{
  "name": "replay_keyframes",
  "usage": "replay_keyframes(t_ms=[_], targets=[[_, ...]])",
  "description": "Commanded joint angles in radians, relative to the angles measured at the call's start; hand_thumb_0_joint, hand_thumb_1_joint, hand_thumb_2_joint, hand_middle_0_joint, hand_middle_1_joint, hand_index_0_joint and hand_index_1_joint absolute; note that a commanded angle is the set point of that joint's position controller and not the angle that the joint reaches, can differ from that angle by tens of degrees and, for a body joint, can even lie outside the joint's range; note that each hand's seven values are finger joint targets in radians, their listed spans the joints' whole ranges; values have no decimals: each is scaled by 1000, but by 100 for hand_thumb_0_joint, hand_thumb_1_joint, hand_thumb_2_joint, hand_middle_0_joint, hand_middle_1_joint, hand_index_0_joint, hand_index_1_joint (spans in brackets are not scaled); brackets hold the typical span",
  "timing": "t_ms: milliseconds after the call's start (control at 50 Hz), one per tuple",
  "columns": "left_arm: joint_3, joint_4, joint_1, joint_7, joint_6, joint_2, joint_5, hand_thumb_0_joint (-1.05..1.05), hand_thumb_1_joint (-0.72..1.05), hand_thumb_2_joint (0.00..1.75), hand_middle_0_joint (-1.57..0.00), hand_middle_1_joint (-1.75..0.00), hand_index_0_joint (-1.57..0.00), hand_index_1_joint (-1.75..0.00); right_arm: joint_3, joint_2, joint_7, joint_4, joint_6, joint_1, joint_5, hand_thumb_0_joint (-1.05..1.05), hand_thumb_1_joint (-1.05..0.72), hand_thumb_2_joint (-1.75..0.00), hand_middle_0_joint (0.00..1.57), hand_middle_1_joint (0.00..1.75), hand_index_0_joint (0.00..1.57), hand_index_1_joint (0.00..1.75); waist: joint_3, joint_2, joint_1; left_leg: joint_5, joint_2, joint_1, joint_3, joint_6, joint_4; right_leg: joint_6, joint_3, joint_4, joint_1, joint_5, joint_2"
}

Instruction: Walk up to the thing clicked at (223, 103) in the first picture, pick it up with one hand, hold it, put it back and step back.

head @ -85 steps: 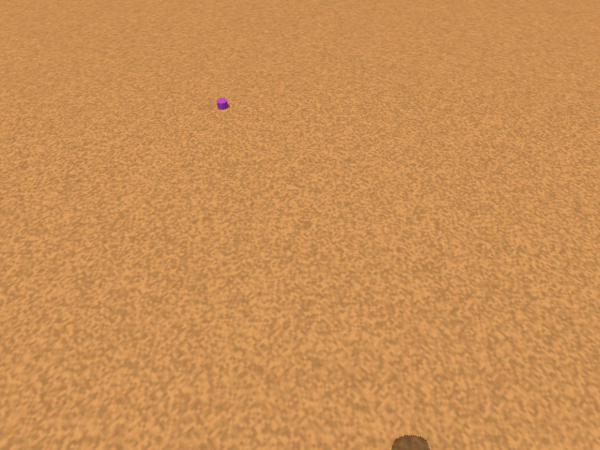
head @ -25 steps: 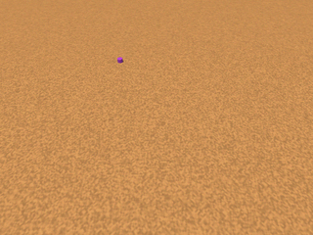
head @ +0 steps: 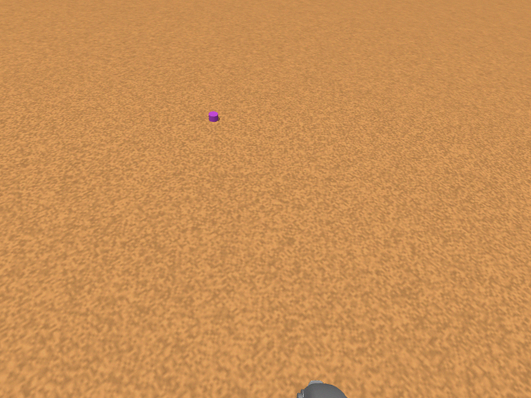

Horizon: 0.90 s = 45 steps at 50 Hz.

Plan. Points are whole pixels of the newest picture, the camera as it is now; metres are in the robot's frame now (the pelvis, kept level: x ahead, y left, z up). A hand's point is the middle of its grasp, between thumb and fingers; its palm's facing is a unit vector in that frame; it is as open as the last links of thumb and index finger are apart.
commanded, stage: walk up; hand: left
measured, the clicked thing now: (213, 116) +1.92 +0.23 -0.76
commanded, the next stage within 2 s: none
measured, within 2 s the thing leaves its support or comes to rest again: neither
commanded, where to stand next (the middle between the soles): +1.54 -0.02 m, yaw +2 degrees
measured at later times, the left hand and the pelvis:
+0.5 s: hand (143, 289) +0.36 +0.23 -0.13, palm faces +0.02 -0.94 -0.35, open 7.4 cm; pelvis +0.30 -0.04 +0.00, yaw +2 degrees
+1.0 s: hand (154, 182) +0.67 +0.27 -0.14, palm faces -0.09 -0.94 -0.34, open 7.4 cm; pelvis +0.58 -0.01 +0.00, yaw +0 degrees
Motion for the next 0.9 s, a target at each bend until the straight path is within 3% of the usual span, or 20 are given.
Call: replay_keyframes(t_ms=[0, 80, 140, 180, 200, 220, 240, 260, 300, 340, 440, 520, 580, 620, 640, 660, 680, 720, 760, 880], targets=[[47, -114, -136, -13, -24, 178, -2, 0, 90, 90, -20, -30, -20, -30, -78, -311, -25, -96, -40, -48, 8, 0, -90, -90, 20, 30, 20, 30, 109, 186, -17, -199, 248, -2, -209, 164, -296, 0, 9, -159, -114, 147, -52], [41, -150, -247, -12, -36, 134, -7, 0, 90, 90, -20, -30, -20, -30, -76, -301, -28, -87, -39, 16, 7, 0, -90, -90, 20, 30, 20, 30, 101, 161, -39, 81, 240, 26, -146, 145, -239, -27, -41, -299, -4, 216, -30], [45, -143, -231, -5, -38, 123, -9, 0, 90, 90, -20, -30, -20, -30, -81, -307, -41, -96, -27, 24, 1, 0, -90, -90, 20, 30, 20, 30, 52, 160, -20, 277, 238, 41, -110, 128, -112, -57, -100, -338, 126, 148, 25], [70, -90, -33, 13, -38, 146, -12, 0, 90, 90, -20, -30, -20, -30, -70, -287, -49, -109, -20, 17, -8, 0, -90, -90, 20, 30, 20, 30, -69, 89, 89, 486, 186, -24, -40, 88, 213, -85, -122, -381, 436, 102, 71], [97, -54, 128, 28, -44, 199, -3, 0, 90, 90, -20, -30, -20, -30, -51, -242, -46, -115, -18, 41, -10, 0, -90, -90, 20, 30, 20, 30, -166, -4, 158, 383, 116, -195, 5, 58, 483, -110, -77, -368, 690, 16, 54], [127, -52, 241, 42, -49, 298, 6, 0, 90, 90, -20, -30, -20, -30, -22, -153, -47, -149, -20, 83, 8, 0, -90, -90, 20, 30, 20, 30, -236, -242, 178, -64, 2, -458, 7, 19, 782, -178, 358, -489, 877, -254, -226], [126, -76, 207, 47, -53, 343, -17, 0, 90, 90, -20, -30, -20, -30, -41, -227, -55, -152, -22, 52, 18, 0, -90, -90, 20, 30, 20, 30, -217, -198, 173, -233, -27, -607, -98, 15, 898, -283, 665, -639, 881, -238, -360], [118, -102, 141, 51, -53, 316, -29, 0, 90, 90, -20, -30, -20, -30, -48, -270, -59, -138, -23, -16, 11, 0, -90, -90, 20, 30, 20, 30, -143, -58, 158, -192, 41, -599, -180, 20, 959, -296, 588, -637, 754, -146, -347], [90, -121, 41, 62, -62, 240, -32, 0, 90, 90, -20, -30, -20, -30, -43, -241, -47, -118, -22, -14, 20, 0, -90, -90, 20, 30, 20, 30, -32, -42, 87, -47, 98, -526, -185, 27, 843, -240, 319, -633, 530, -8, -227], [78, -134, 0, 62, -71, 201, -27, 0, 90, 90, -20, -30, -20, -30, -45, -227, -31, -93, -8, 42, 10, 0, -90, -90, 20, 30, 20, 30, 5, -89, 36, -12, 119, -464, -165, 12, 717, -210, 192, -668, 407, -1, -170], [79, -186, -23, 53, -93, 212, -11, 0, 90, 90, -20, -30, -20, -30, -53, -203, 10, -132, 12, -58, -13, 0, -90, -90, 20, 30, 20, 30, 56, -62, 32, 39, 142, -447, -94, -44, 428, -243, 71, -744, 287, -139, -159], [76, -184, -10, 45, -92, 226, -8, 0, 90, 90, -20, -30, -20, -30, -60, -190, 20, -156, 3, -149, -12, 0, -90, -90, 20, 30, 20, 30, 44, -36, 43, 205, 129, -304, -70, -44, 244, -208, 26, -720, 245, -163, -142], [73, -179, -12, 47, -79, 232, -6, 0, 90, 90, -20, -30, -20, -30, -73, -208, 13, -134, -6, -91, -11, 0, -90, -90, 20, 30, 20, 30, 12, 27, 4, 168, 95, -129, -22, -28, 193, -197, 12, -590, 223, -102, -144], [46, -170, 58, 53, -73, 171, -4, 0, 90, 90, -20, -30, -20, -30, -99, -271, -8, -76, -16, 109, -28, 0, -90, -90, 20, 30, 20, 30, -100, 225, -90, -21, 41, 152, -14, 29, 144, -147, -82, -158, 159, 170, -45], [20, -181, 107, 57, -68, 93, -12, 0, 90, 90, -20, -30, -20, -30, -124, -356, -26, -64, -20, 227, -46, 0, -90, -90, 20, 30, 20, 30, -166, 437, -131, -200, 246, 290, -329, 92, 49, -93, -97, 173, -27, -29, 44], [29, -185, 129, 68, -66, 125, -31, 0, 90, 90, -20, -30, -20, -30, -128, -408, -33, -110, -24, 180, -20, 0, -90, -90, 20, 30, 20, 30, -164, 382, -107, -307, 438, 323, -802, 177, -167, -70, -4, 297, -213, -261, 168], [33, -166, 87, 82, -63, 205, -18, 0, 90, 90, -20, -30, -20, -30, -132, -411, -33, -123, -21, 109, 15, 0, -90, -90, 20, 30, 20, 30, -128, 243, -86, -347, 472, 218, -811, 222, -187, -78, 108, 366, -210, -226, 80], [33, -125, 112, 71, -64, 201, -31, 0, 90, 90, -20, -30, -20, -30, -89, -311, -42, -153, -23, 2, 17, 0, -90, -90, 20, 30, 20, 30, -37, 148, -16, -136, 345, 85, -450, 158, -127, -59, 125, 292, -147, -85, 8], [37, -97, 139, 57, -52, 184, -29, 0, 90, 90, -20, -30, -20, -30, -68, -274, -42, -153, -32, -33, 16, 0, -90, -90, 20, 30, 20, 30, 11, 216, 20, -7, 292, -66, -276, 138, -151, -39, 88, 190, -52, -59, -29], [37, -142, 12, 16, -33, 152, -4, 0, 90, 90, -20, -30, -20, -30, -73, -300, -35, -166, -45, -15, 9, 0, -90, -90, 20, 30, 20, 30, 49, 196, -11, -24, 280, -32, -175, 193, -206, 2, 8, -88, -77, 67, -58]])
